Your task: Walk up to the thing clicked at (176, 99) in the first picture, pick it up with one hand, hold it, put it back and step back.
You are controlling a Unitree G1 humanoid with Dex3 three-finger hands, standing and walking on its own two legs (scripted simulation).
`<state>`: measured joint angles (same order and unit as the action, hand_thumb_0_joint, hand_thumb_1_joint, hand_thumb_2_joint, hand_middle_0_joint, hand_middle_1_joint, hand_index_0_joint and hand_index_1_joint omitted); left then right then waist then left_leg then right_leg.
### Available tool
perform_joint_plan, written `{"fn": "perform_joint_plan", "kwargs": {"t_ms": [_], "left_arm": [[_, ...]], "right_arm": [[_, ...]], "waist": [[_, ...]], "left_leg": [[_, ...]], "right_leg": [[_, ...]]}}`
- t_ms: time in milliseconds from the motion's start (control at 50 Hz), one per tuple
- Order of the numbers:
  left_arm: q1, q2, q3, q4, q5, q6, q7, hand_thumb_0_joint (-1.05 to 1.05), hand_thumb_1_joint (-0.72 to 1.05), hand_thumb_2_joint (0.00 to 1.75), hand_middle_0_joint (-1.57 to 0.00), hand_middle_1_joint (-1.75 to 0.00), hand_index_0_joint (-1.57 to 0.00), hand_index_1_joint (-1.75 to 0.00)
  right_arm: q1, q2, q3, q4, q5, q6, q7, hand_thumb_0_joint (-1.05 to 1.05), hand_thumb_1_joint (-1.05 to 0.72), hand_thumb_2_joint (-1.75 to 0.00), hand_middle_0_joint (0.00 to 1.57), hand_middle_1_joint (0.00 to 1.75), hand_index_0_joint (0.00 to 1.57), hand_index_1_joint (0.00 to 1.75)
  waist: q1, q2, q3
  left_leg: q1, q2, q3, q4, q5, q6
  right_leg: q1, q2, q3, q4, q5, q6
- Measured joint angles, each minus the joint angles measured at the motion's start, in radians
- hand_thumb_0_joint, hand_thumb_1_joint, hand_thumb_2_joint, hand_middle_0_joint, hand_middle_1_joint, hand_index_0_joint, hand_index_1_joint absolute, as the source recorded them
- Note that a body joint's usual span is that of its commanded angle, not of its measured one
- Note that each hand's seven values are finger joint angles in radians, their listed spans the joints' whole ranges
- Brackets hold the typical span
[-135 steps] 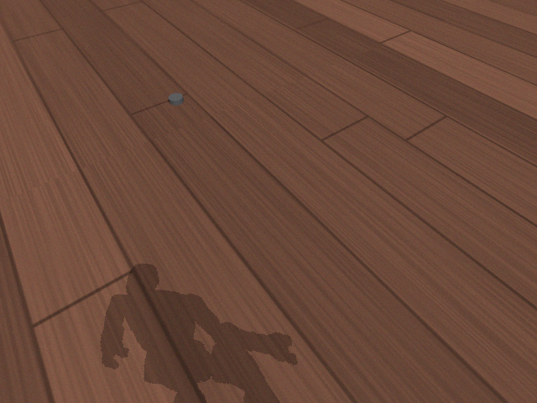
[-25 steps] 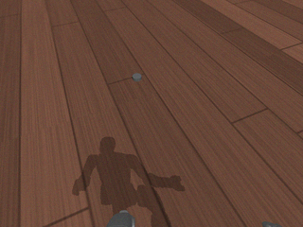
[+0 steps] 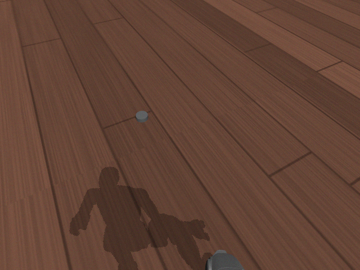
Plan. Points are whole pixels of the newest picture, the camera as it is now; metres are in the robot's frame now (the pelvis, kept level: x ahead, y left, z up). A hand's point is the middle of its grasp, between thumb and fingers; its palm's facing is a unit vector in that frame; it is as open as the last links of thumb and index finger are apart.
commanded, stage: walk up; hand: left
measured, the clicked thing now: (142, 116) +1.27 +0.24 -0.75
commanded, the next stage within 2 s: none
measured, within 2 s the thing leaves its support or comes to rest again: neither
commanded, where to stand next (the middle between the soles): +0.87 -0.01 m, yaw +1 degrees
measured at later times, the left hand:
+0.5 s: hand (81, 231) +0.25 +0.26 -0.14, palm faces +0.03 -0.94 -0.35, open 7.3 cm
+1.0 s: hand (103, 142) +0.54 +0.25 -0.13, palm faces -0.08 -0.92 -0.38, open 7.3 cm
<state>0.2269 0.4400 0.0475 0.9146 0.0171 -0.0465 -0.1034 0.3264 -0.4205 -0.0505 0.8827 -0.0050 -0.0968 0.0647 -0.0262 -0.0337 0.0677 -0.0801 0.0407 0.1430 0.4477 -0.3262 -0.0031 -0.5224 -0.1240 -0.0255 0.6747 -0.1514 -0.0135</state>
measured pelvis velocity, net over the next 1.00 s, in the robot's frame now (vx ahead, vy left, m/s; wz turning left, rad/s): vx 0.45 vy -0.03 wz -0.01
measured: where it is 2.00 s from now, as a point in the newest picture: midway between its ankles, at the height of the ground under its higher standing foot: (181, 170)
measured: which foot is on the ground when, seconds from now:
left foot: down 0.00-0.10, up 0.12-0.52, down 0.54-1.00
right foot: up 0.00-0.06, down 0.08-0.56, up 0.58-1.00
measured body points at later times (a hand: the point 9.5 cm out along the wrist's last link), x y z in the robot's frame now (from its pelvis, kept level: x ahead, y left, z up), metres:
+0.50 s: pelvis +0.24 -0.02 +0.00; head +0.25 -0.01 +0.45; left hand +0.25 +0.31 -0.12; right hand +0.34 -0.34 -0.10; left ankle +0.37 +0.12 -0.72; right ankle +0.18 -0.14 -0.74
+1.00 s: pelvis +0.45 -0.03 -0.01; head +0.46 -0.04 +0.44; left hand +0.55 +0.30 -0.11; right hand +0.47 -0.35 -0.13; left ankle +0.38 +0.11 -0.74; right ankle +0.57 -0.15 -0.73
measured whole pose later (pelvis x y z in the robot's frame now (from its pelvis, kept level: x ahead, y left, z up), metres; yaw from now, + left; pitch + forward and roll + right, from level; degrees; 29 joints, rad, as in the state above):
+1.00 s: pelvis +0.45 -0.03 -0.01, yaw -1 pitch -3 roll +2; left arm 0.23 0.42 0.06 0.91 0.02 -0.04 -0.09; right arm 0.37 -0.43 -0.05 0.87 -0.01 -0.07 0.05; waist -0.03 -0.01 0.07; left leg -0.06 0.04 0.14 0.51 -0.39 -0.02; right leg -0.42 -0.09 -0.05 0.59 -0.15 -0.03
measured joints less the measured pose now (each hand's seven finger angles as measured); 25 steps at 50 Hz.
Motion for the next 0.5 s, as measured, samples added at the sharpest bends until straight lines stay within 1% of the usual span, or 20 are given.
{"fn": "perform_joint_plan", "kwargs": {"t_ms": [60,80,100,120,160,180,200,260,360,420,460,500], "left_arm": [[-0.017,0.001,0.007,-0.001,0.0,-0.006,-0.001,0.0,0.91,0.9,-0.21,-0.3,-0.21,-0.3],[-0.021,0.003,0.011,-0.005,0.001,-0.013,0.001,0.0,0.91,0.9,-0.21,-0.3,-0.21,-0.3],[-0.032,-0.005,0.018,-0.006,0.002,-0.021,0.008,0.0,0.91,0.9,-0.21,-0.3,-0.21,-0.3],[-0.041,-0.012,0.02,-0.014,0.002,-0.029,0.016,0.0,0.91,0.9,-0.21,-0.3,-0.21,-0.3],[-0.046,-0.028,0.012,-0.034,-0.009,-0.042,0.027,0.0,0.91,0.9,-0.21,-0.3,-0.21,-0.3],[-0.044,-0.038,0.006,-0.041,-0.014,-0.045,0.031,0.0,0.91,0.9,-0.21,-0.3,-0.21,-0.3],[-0.038,-0.047,0.001,-0.046,-0.017,-0.046,0.035,0.0,0.91,0.9,-0.21,-0.3,-0.21,-0.3],[-0.012,-0.06,-0.008,-0.051,-0.018,-0.045,0.042,0.0,0.91,0.9,-0.21,-0.3,-0.21,-0.3],[0.046,-0.054,-0.006,-0.051,-0.01,-0.046,0.042,0.0,0.9,0.9,-0.21,-0.3,-0.21,-0.3],[0.078,-0.039,0.001,-0.048,-0.005,-0.042,0.039,0.0,0.9,0.9,-0.21,-0.3,-0.21,-0.3],[0.098,-0.026,0.003,-0.044,-0.003,-0.038,0.037,0.0,0.9,0.9,-0.21,-0.3,-0.21,-0.3],[0.117,-0.013,0.004,-0.036,-0.002,-0.031,0.036,0.0,0.9,0.9,-0.21,-0.3,-0.21,-0.3]], "right_arm": [[0.028,-0.012,-0.005,0.01,0.0,0.014,-0.004,0.01,-0.9,-0.9,0.2,0.3,0.21,0.3],[0.039,-0.016,-0.007,0.011,0.0,0.018,-0.007,0.01,-0.9,-0.9,0.2,0.3,0.21,0.3],[0.039,-0.022,-0.009,0.018,0.0,0.023,-0.013,0.01,-0.9,-0.9,0.2,0.3,0.21,0.3],[0.033,-0.021,-0.01,0.026,0.002,0.031,-0.018,0.01,-0.9,-0.9,0.2,0.3,0.2,0.3],[0.012,-0.019,-0.003,0.042,0.005,0.046,-0.025,0.01,-0.9,-0.9,0.2,0.3,0.2,0.3],[0.002,-0.02,-0.001,0.047,0.008,0.048,-0.025,0.01,-0.9,-0.9,0.2,0.3,0.2,0.3],[-0.007,-0.021,0.002,0.05,0.012,0.048,-0.024,0.01,-0.9,-0.9,0.2,0.3,0.2,0.3],[-0.028,-0.02,0.003,0.042,0.008,0.043,-0.012,0.01,-0.91,-0.9,0.2,0.3,0.2,0.3],[-0.053,-0.015,-0.004,0.031,-0.01,0.046,0.011,0.01,-0.91,-0.9,0.2,0.3,0.2,0.3],[-0.066,-0.011,-0.008,0.033,-0.018,0.049,0.021,0.01,-0.9,-0.9,0.2,0.3,0.2,0.3],[-0.074,-0.009,-0.012,0.035,-0.018,0.048,0.025,0.01,-0.9,-0.9,0.2,0.3,0.2,0.3],[-0.079,-0.008,-0.017,0.034,-0.017,0.044,0.028,0.01,-0.9,-0.9,0.2,0.3,0.2,0.3]], "waist": [[-0.009,0.019,-0.012],[-0.01,0.026,-0.018],[-0.009,0.051,-0.012],[-0.006,0.065,-0.005],[0.007,0.073,0.006],[0.012,0.081,0.008],[0.018,0.088,0.008],[0.026,0.102,0.001],[0.042,0.095,-0.007],[0.057,0.079,-0.004],[0.068,0.066,-0.004],[0.075,0.053,-0.008]], "left_leg": [[0.039,0.017,-0.002,0.05,-0.083,-0.026],[0.039,0.028,-0.007,0.098,-0.125,-0.027],[0.018,0.057,-0.022,0.187,-0.158,-0.012],[-0.025,0.061,-0.058,0.311,-0.165,0.004],[-0.128,0.026,-0.118,0.547,-0.149,0.019],[-0.176,0.014,-0.135,0.619,-0.117,0.026],[-0.221,0.011,-0.141,0.656,-0.086,0.03],[-0.334,0.027,-0.142,0.629,-0.01,0.027],[-0.438,0.062,-0.135,0.428,0.073,-0.001],[-0.445,0.073,-0.12,0.288,0.129,-0.004],[-0.427,0.073,-0.108,0.214,0.165,-0.001],[-0.391,0.065,-0.093,0.16,0.176,0.007]], "right_leg": [[0.058,0.021,-0.025,-0.082,0.028,-0.014],[0.085,0.035,-0.033,-0.099,0.035,-0.018],[0.09,0.054,-0.048,-0.065,0.021,-0.016],[0.091,0.064,-0.058,-0.025,-0.016,-0.015],[0.12,0.067,-0.062,-0.006,-0.062,-0.017],[0.146,0.07,-0.066,-0.024,-0.068,-0.018],[0.173,0.074,-0.07,-0.05,-0.07,-0.02],[0.25,0.091,-0.085,-0.135,-0.066,-0.026],[0.35,0.114,-0.099,-0.226,-0.085,-0.031],[0.4,0.118,-0.106,-0.24,-0.121,-0.021],[0.429,0.117,-0.108,-0.23,-0.158,-0.01],[0.451,0.111,-0.109,-0.203,-0.207,0.002]]}}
